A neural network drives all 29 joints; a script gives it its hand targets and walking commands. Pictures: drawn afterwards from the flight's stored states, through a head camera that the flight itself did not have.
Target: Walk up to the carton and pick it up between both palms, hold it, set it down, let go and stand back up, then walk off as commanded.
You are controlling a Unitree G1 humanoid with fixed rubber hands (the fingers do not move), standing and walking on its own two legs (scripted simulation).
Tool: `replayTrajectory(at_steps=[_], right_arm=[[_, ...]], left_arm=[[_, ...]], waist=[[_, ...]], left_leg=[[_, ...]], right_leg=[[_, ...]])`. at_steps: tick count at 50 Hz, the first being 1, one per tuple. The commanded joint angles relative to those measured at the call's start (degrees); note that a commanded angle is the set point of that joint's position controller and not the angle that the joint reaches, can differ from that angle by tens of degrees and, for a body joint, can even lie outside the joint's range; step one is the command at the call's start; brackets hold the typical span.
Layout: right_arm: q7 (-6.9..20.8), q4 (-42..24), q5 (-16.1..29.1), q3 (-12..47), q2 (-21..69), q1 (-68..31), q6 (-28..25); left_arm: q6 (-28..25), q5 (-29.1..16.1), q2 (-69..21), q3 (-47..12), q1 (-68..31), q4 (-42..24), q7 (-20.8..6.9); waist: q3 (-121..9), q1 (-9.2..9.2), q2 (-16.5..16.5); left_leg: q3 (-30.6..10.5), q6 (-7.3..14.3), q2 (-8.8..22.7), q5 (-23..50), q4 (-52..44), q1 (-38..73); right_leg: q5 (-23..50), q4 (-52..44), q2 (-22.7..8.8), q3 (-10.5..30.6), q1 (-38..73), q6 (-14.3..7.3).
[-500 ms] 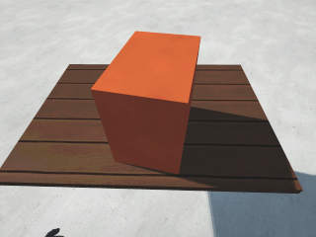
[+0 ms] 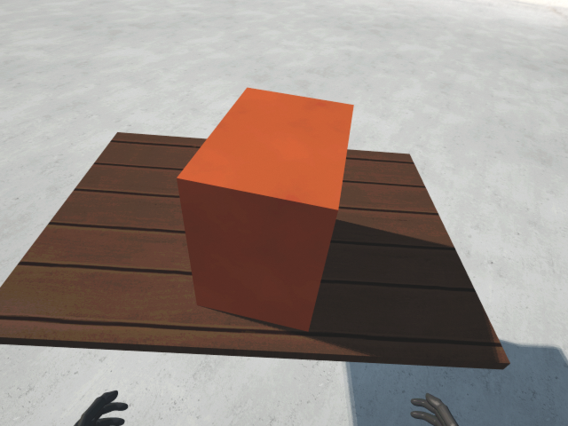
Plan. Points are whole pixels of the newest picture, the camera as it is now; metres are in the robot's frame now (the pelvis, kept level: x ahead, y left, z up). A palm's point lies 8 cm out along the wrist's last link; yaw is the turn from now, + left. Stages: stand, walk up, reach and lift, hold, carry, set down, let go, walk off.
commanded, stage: reach and lift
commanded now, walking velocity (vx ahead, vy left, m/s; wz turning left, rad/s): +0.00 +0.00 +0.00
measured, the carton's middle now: (276, 203) +0.48 +0.04 +0.08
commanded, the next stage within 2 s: none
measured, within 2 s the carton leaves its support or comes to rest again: neither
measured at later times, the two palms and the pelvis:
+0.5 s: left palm (65, 403) +0.17 +0.28 +0.00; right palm out of the picture +0.11 -0.18 +0.00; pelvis -0.03 +0.02 +0.00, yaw -2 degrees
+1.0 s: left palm (61, 399) +0.16 +0.27 +0.04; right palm out of the picture +0.13 -0.15 +0.05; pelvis -0.03 +0.02 +0.01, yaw -2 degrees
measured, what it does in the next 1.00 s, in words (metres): stands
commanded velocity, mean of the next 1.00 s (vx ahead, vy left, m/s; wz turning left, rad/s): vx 0.00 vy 0.00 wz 0.00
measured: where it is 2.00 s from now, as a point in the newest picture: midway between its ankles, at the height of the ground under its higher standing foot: outside the picture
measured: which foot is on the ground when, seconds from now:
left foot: down 0.00-1.00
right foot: down 0.00-1.00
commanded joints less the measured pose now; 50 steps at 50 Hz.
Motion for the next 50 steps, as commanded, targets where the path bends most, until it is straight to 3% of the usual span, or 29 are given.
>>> replayTrajectory(at_steps=[1,8,14,17,19,21,22,24,26,29,30,33,36,38,44,50], right_arm=[[-2.69,-20.59,3.30,2.18,-2.16,5.59,0.62],[-4.95,-35.65,4.25,4.81,1.69,8.92,6.14],[-7.37,-50.56,7.23,8.56,3.22,12.60,11.90],[-7.93,-55.97,8.60,8.60,2.15,12.53,14.80],[-7.93,-58.79,9.51,8.03,0.90,11.61,16.80],[-7.57,-61.05,10.09,7.55,-0.19,10.16,18.86],[-7.16,-62.26,10.01,6.97,-0.92,8.96,19.82],[-5.92,-61.56,9.99,4.37,-3.27,6.55,21.44],[-5.42,-59.52,10.33,3.51,-5.34,6.53,22.30],[-5.09,-62.05,10.41,3.59,-3.60,7.00,22.70],[-5.26,-63.71,10.39,3.65,-2.69,7.86,22.52],[-6.99,-69.89,9.41,5.79,3.07,11.49,20.97],[-9.15,-73.39,10.45,9.43,4.73,16.66,18.38],[-9.79,-74.88,11.41,11.20,4.54,17.15,17.23],[-11.13,-74.68,13.29,13.19,5.96,16.03,19.67],[-12.89,-80.22,14.04,12.90,6.75,12.99,21.55]], left_arm=[[-5.20,-2.62,11.74,9.73,-6.98,-14.99,-0.57],[-7.07,-6.87,15.63,10.04,-9.00,-20.06,-1.38],[-4.55,-9.82,18.11,10.82,-10.09,-25.05,-2.43],[-1.97,-10.30,17.45,10.50,-9.85,-27.44,-2.57],[-0.35,-10.19,16.40,10.04,-10.09,-28.58,-2.58],[0.70,-10.07,15.01,9.79,-10.22,-29.96,-2.49],[0.81,-9.81,13.98,9.45,-9.93,-30.38,-2.43],[0.18,-8.36,11.34,8.50,-10.77,-29.69,-2.32],[-1.18,-5.82,9.53,9.10,-8.59,-28.58,-2.77],[-2.40,-7.16,9.44,8.51,-8.21,-31.03,-3.15],[-2.91,-8.14,10.07,8.73,-8.13,-32.71,-3.18],[-4.48,-13.61,14.56,9.70,-6.80,-37.93,-3.39],[-7.86,-15.09,16.23,11.42,-3.05,-40.49,-4.26],[-10.01,-15.15,17.45,12.66,-1.62,-41.02,-4.70],[-10.90,-16.56,18.39,13.77,-3.38,-41.41,-5.46],[-10.44,-18.54,19.35,12.95,-6.63,-44.99,-5.77]], waist=[[-0.67,1.60,5.82],[-0.83,2.36,5.59],[1.30,2.95,0.97],[2.73,3.13,2.05],[3.05,3.14,3.82],[3.64,3.27,7.25],[4.18,3.18,10.34],[3.23,2.69,20.58],[1.71,2.08,23.66],[-1.76,2.87,22.21],[-2.71,3.20,20.01],[-4.99,5.28,7.36],[-7.50,6.60,3.79],[-7.92,7.23,3.58],[-3.51,7.09,4.90],[-3.83,7.15,6.90]], left_leg=[[11.60,1.63,-1.57,2.97,-11.03,-2.98],[12.97,3.03,-1.81,-1.12,-11.09,-5.74],[11.42,2.41,-3.84,1.69,-4.20,6.07],[10.30,2.19,-3.70,0.35,-3.46,10.27],[9.32,2.79,-2.63,-3.10,-4.74,9.19],[8.26,4.20,0.07,-9.74,-9.39,1.45],[7.68,5.52,2.38,-15.13,-13.87,-6.92],[5.69,8.94,8.91,-27.65,-25.03,-29.57],[5.84,10.62,11.38,-27.50,-28.71,-42.24],[6.88,8.94,9.57,-22.28,-26.02,-38.49],[7.51,8.05,8.12,-19.64,-24.04,-33.77],[11.12,3.60,0.02,-1.07,-12.90,-5.23],[10.10,3.35,-0.77,8.31,-9.55,4.24],[9.74,3.67,-0.73,8.16,-9.01,5.03],[9.02,4.88,0.10,0.59,-10.44,4.41],[8.59,5.08,0.82,-2.79,-10.77,3.83]], right_leg=[[9.73,-13.55,-1.15,3.43,10.93,3.41],[-6.42,-16.70,-3.15,6.81,10.36,1.91],[-19.47,-23.53,-9.03,11.27,-6.04,-2.00],[-21.09,-24.65,-9.71,10.77,-12.07,-3.74],[-19.94,-23.17,-8.60,9.37,-11.69,-4.42],[-15.24,-18.96,-5.49,6.72,-4.03,-3.41],[-10.60,-14.93,-2.40,4.56,4.46,-2.00],[2.64,-3.63,6.04,-0.01,29.53,2.53],[12.00,2.13,8.66,-0.70,43.04,4.07],[11.33,-0.07,6.87,0.78,40.32,3.36],[9.80,-2.42,5.67,1.66,36.43,2.93],[4.13,-15.33,-1.99,5.51,9.47,2.16],[16.40,-15.45,-3.00,5.92,3.88,4.60],[17.87,-15.34,-3.40,6.61,2.98,5.02],[4.28,-17.97,-4.28,7.67,0.18,3.64],[-2.52,-18.16,-3.88,7.55,-1.47,1.74]])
